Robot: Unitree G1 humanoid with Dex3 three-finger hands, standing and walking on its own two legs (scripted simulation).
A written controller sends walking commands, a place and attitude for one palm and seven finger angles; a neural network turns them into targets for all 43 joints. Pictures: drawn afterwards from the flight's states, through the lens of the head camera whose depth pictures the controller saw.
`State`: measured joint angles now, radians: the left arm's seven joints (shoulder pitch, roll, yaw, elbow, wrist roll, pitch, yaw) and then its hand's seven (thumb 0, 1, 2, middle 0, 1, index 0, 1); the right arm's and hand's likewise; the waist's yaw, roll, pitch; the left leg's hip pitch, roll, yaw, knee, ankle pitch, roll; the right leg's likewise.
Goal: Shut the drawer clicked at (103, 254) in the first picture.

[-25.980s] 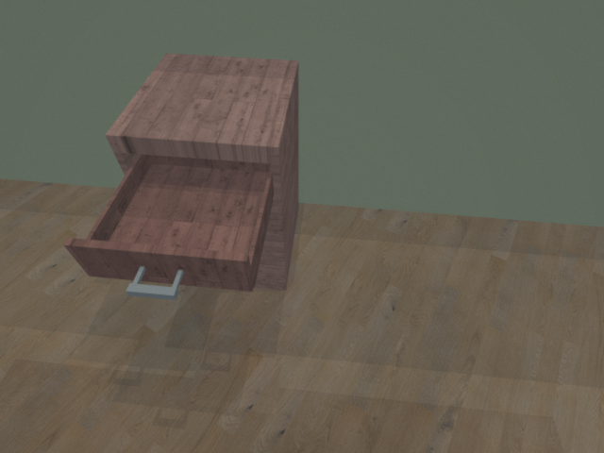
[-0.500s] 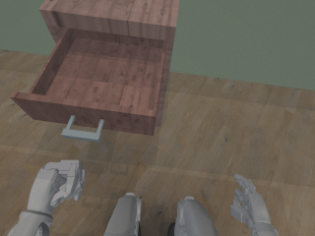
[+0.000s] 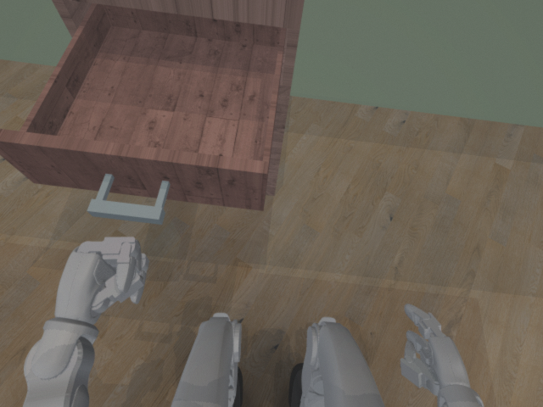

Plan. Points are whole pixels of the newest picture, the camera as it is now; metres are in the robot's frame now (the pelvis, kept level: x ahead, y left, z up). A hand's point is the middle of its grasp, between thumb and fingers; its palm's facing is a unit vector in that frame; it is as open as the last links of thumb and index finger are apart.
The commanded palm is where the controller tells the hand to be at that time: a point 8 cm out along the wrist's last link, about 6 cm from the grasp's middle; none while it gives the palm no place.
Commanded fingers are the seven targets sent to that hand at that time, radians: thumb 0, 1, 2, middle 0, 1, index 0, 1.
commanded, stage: bring the fist close to the handle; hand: left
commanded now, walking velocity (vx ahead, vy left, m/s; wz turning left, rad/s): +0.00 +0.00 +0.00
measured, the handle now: (131, 198) +0.40 +0.23 -0.01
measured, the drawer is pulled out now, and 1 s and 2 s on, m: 0.30 0.30 0.17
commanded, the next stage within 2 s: push the drawer shut in 0.56 s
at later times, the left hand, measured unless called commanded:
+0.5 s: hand (147, 271) +0.29 +0.19 +0.00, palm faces -0.07 -1.00 -0.05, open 3.3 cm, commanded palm +0.28 +0.23 +0.00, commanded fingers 0.00 0.90 0.90 -1.40 -1.60 -1.40 -1.60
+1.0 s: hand (151, 252) +0.32 +0.19 -0.01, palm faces -0.08 -1.00 -0.06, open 3.1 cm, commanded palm +0.32 +0.23 +0.00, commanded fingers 0.00 0.90 0.90 -1.40 -1.60 -1.40 -1.60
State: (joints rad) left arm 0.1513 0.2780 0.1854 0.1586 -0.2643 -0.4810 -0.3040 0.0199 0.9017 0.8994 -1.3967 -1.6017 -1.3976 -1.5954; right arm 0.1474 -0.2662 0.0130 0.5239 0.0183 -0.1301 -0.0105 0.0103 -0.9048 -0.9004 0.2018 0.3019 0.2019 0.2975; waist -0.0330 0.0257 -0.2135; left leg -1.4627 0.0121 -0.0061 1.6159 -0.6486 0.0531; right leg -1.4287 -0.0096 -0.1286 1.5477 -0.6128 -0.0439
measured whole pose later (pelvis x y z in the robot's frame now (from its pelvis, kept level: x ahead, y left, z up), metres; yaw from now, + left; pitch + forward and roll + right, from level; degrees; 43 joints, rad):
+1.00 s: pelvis +0.00 +0.00 -0.01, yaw +0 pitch +30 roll -4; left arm -0.04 0.30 0.20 0.28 -0.24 -0.46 -0.29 0.00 0.87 0.92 -1.40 -1.60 -1.40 -1.60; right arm 0.15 -0.28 0.03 0.53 0.02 -0.06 -0.01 0.01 -0.91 -0.90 0.20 0.30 0.20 0.30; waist -0.03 0.03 -0.21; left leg -1.53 0.01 -0.01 1.66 -0.66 0.05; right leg -1.50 -0.01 -0.14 1.60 -0.62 -0.05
